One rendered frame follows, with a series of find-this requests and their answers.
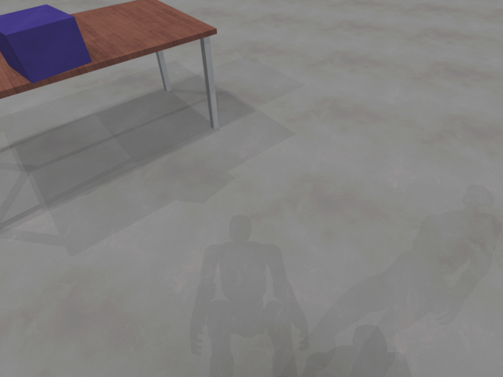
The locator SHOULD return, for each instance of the table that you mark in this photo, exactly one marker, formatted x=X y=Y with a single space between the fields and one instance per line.
x=122 y=32

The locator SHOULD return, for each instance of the carton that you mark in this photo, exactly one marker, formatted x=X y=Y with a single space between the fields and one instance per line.
x=41 y=42

